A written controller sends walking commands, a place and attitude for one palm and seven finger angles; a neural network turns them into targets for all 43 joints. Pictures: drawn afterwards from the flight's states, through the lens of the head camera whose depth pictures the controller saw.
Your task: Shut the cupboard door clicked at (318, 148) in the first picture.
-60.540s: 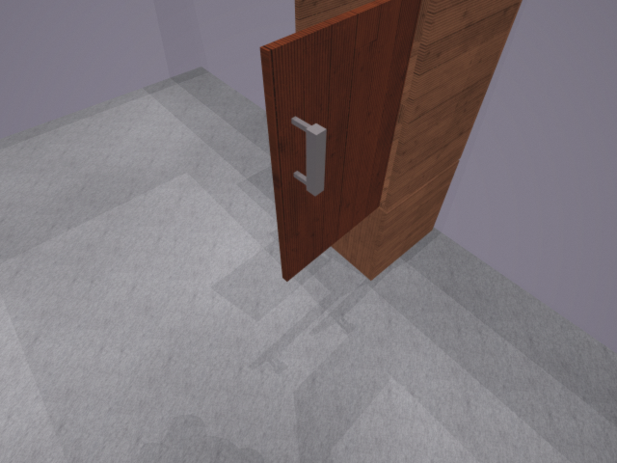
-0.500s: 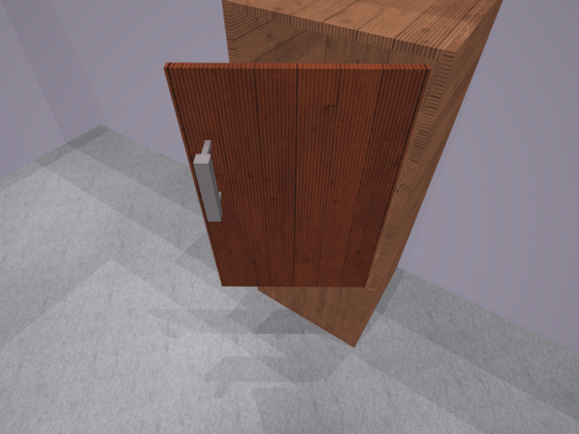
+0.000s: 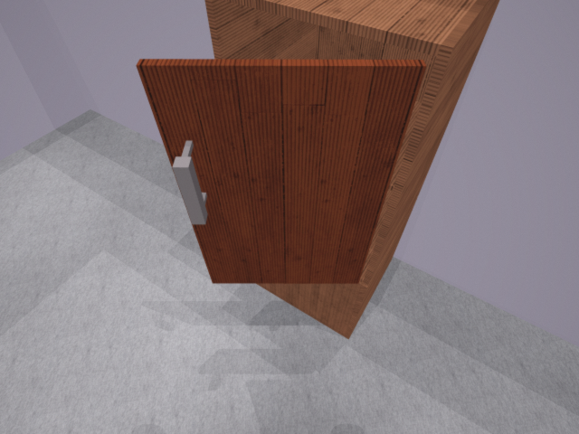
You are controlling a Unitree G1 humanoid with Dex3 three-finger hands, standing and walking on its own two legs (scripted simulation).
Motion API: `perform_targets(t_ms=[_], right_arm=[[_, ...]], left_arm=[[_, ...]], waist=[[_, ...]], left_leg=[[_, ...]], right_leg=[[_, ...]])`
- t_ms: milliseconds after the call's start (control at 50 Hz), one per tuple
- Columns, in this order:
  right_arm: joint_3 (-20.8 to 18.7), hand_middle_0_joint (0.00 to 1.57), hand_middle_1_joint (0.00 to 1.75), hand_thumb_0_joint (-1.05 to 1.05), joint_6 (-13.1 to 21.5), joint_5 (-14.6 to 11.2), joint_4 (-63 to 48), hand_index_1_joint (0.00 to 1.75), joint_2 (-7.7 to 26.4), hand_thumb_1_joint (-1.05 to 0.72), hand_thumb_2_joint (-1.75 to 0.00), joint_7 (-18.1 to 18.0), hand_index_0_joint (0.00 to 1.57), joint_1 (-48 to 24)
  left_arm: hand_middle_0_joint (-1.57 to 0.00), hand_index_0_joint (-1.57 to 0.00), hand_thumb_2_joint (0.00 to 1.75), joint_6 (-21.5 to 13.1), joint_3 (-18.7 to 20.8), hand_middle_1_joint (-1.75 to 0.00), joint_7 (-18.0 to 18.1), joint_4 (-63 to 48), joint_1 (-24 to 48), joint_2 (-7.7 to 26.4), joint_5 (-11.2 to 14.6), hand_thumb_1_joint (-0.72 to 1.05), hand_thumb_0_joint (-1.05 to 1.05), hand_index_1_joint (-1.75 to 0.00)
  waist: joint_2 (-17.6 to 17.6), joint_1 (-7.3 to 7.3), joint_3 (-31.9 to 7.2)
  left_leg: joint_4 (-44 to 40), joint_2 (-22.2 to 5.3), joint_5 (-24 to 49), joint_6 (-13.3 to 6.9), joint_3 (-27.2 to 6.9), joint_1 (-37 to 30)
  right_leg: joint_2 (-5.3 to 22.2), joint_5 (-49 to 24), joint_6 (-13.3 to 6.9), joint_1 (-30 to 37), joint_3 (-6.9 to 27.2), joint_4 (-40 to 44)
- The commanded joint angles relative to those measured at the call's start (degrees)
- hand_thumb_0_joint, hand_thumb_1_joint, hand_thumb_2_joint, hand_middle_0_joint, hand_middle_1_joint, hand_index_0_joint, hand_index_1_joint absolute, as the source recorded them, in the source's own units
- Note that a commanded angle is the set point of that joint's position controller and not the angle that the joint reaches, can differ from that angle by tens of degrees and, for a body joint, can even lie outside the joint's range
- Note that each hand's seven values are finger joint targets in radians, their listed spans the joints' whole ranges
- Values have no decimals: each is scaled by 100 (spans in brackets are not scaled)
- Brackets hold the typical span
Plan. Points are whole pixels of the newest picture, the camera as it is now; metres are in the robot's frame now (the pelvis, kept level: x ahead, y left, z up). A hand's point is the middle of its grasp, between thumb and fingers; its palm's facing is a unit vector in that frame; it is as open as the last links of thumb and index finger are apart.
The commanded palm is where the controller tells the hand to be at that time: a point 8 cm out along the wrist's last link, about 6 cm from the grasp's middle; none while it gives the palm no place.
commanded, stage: look again from close up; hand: left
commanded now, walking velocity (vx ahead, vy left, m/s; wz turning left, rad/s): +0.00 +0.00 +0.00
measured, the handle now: (194, 183) +0.48 +0.20 +0.05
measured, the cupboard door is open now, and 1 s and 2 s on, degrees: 33 33 33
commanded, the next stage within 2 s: raise the hand and make a fist in 0.30 s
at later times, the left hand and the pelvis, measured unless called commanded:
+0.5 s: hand (169, 412) +0.17 +0.19 -0.11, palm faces +0.23 -0.93 -0.28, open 7.3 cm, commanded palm +0.13 +0.22 -0.07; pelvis +0.03 -0.03 -0.01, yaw +0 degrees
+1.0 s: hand (173, 390) +0.18 +0.17 -0.02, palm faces +0.09 -1.00 -0.04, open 5.3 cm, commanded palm +0.15 +0.22 -0.02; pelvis -0.02 -0.05 -0.09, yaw +1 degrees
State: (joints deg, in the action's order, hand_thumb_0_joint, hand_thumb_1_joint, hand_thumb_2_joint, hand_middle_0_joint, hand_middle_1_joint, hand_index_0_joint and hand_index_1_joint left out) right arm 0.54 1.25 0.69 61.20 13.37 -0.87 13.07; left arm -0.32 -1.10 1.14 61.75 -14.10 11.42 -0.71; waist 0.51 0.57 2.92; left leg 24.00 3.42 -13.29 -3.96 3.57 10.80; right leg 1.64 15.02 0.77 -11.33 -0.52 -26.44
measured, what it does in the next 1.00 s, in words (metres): lowers itself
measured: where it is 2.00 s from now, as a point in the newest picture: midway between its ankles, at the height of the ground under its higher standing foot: outside the picture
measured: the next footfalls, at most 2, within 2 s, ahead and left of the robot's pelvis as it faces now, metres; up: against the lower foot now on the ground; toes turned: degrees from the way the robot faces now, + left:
none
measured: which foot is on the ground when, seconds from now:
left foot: down 0.00-1.00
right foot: down 0.00-1.00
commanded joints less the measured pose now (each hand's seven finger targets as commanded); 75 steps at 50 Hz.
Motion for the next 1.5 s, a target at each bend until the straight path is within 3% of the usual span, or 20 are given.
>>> perform_targets(t_ms=[0,360,380,400,420,440,460,480,560,620,660,700,740,780,840,900,960,1080,1280,1480], right_arm=[[-106,20,30,0,141,-14,-186,30,666,-90,-90,-50,20,63],[-99,20,30,0,113,-2,-9,30,670,-90,-90,-100,20,-105],[-153,20,30,0,104,-71,-354,30,548,-90,-90,-75,20,-206],[-569,20,30,0,1110,-85,-1741,30,1623,-90,-90,-636,20,752],[-46,20,30,0,1613,-568,-1795,30,896,-90,-90,-749,20,-12],[-60,20,30,0,1728,-462,-1608,30,936,-90,-90,-670,20,-117],[-155,20,30,0,1746,-355,-1734,30,380,-90,-90,-344,20,-133],[-459,20,30,0,1771,-286,-2178,30,700,-90,-90,-159,20,-153],[-528,20,30,0,1855,-176,-2657,30,678,-90,-90,-107,20,-192],[-569,20,30,0,1787,-161,-2855,30,713,-90,-90,-46,20,-372],[-576,20,30,0,1796,-219,-2981,30,675,-90,-90,-81,20,-400],[-546,20,30,0,1777,-219,-3371,30,715,-90,-90,-102,20,-584],[-532,20,30,0,1793,-200,-3527,30,598,-90,-90,-115,20,-618],[-491,20,30,0,1852,-211,-3685,30,507,-90,-90,-174,20,-707],[-489,20,30,0,2032,-159,-3584,30,643,-90,-90,-303,20,-348],[-425,20,30,0,2062,-185,-3434,30,767,-90,-90,-425,20,-165],[-417,20,30,0,1987,-278,-3513,30,843,-90,-90,-533,20,-132],[-353,20,30,0,1584,-302,-4047,30,466,-90,-90,-447,20,-453],[-231,20,30,0,1744,-154,-4068,30,787,-90,-90,-288,20,-54],[-110,20,30,0,1639,-193,-4131,30,704,-90,-90,-369,20,-116]], left_arm=[[-20,-20,90,-129,134,-30,75,-185,-109,835,-10,90,0,-30],[-20,-20,90,-150,182,-30,103,-236,124,948,-1,90,0,-30],[-20,-20,90,-247,189,-30,363,-103,-550,635,-46,90,0,-30],[-20,-20,90,-1911,3579,-30,543,-8847,4587,4817,474,90,0,-30],[-22,-22,90,-1330,583,-32,565,-6246,-172,1128,608,90,0,-32],[-24,-24,90,-1095,1083,-34,853,-6545,-428,1135,937,90,0,-34],[-25,-25,90,-649,105,-36,621,-5810,-1150,-593,863,90,0,-36],[-27,-27,90,-914,592,-38,474,-6880,118,131,950,90,0,-38],[-35,-35,90,-1959,1347,-46,-422,-4761,-1873,167,1297,90,0,-46],[-40,-40,90,-3254,1882,-52,-1698,-4492,-2815,329,1779,90,0,-52],[-44,-44,90,-3853,2117,-56,-2495,-4795,-2451,807,2156,90,0,-56],[-47,-47,90,-3838,2905,-60,-2635,-5651,-1629,1614,2148,90,0,-60],[-51,-51,90,-3789,2979,-64,-2371,-6422,-1003,1684,2195,90,0,-64],[-55,-55,90,-3909,2454,-68,-2106,-6599,-763,876,2363,90,0,-68],[-60,-60,90,-4184,1872,-74,-2044,-7452,90,748,2370,90,0,-74],[-66,-66,90,-3948,1270,-80,-2353,-7550,148,731,2121,90,0,-80],[-71,-71,90,-3180,1289,-86,-2524,-6921,-246,896,2030,90,0,-86],[-82,-82,90,-1772,2328,-98,-1646,-7364,-1345,1067,2130,90,0,-98],[-101,-101,90,-2456,795,-118,-1143,-8073,-714,373,1558,90,0,-118],[-119,-119,90,-1983,1498,-138,-739,-8541,-687,831,1622,90,0,-138]], waist=[[-97,-38,-221],[-169,-21,-407],[-379,47,-409],[102,-600,-2318],[2125,-385,-2750],[2180,-4,-2764],[1691,-294,-1530],[858,-188,-1091],[-1920,-72,176],[-3171,209,-830],[-2061,353,-1509],[123,462,-2067],[785,383,-1935],[211,106,-1544],[-224,-317,-2227],[420,-439,-2390],[-152,-368,-1987],[-230,482,-2175],[183,-180,-1546],[566,123,-1627]], left_leg=[[-470,-904,959,57,-858,-141],[-272,-947,1734,160,-687,-418],[961,-984,2205,318,-397,-137],[1845,-675,3361,186,-671,-2175],[1343,-725,4200,314,-1160,-2431],[1021,-787,4720,457,-1199,-2143],[117,-786,3907,392,-1130,-934],[384,-721,3231,444,-888,-257],[1939,-157,102,511,-617,2579],[3195,-49,1,592,-440,3399],[3911,-18,-938,701,-359,3362],[3525,65,-1054,475,-345,3729],[3182,29,-694,373,-337,3558],[3246,-58,-1013,304,-480,3455],[3720,-159,-516,186,-591,3365],[3623,-229,-453,133,-659,3150],[3380,-223,-580,103,-726,3357],[2541,-145,-276,249,-644,3027],[2256,-296,-992,284,-984,2607],[1770,-315,-519,496,-1135,2081]], right_leg=[[467,-765,-301,41,544,362],[525,-2051,-349,414,558,311],[762,-4024,-42,372,727,222],[204,-3331,-250,20,67,-1698],[-224,-1352,-58,-1023,-392,-3222],[-167,165,-178,-1013,-420,-3713],[-112,667,-169,-1706,-379,-3095],[-89,412,-218,-1690,-369,-2172],[204,-76,-164,-1877,236,-863],[504,-4254,342,-1137,946,-1870],[825,-3390,356,-1052,1633,-1630],[678,-1687,98,-1200,1582,-1785],[350,452,-40,-1943,1397,-1837],[161,1743,6,-2636,1277,-1653],[159,461,200,-2417,1308,-1976],[-2,437,-35,-2746,816,-2253],[-21,724,-6,-2558,743,-1996],[-64,701,-74,-1623,328,-1849],[-326,1051,-237,-2802,-306,-2237],[-354,512,-306,-2205,-457,-2124]])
